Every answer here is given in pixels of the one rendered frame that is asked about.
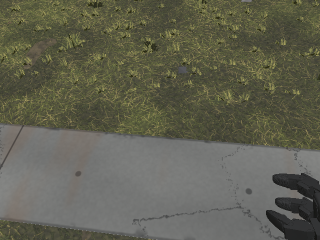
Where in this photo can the robot right hand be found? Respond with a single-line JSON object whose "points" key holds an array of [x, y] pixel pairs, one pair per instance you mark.
{"points": [[298, 229]]}

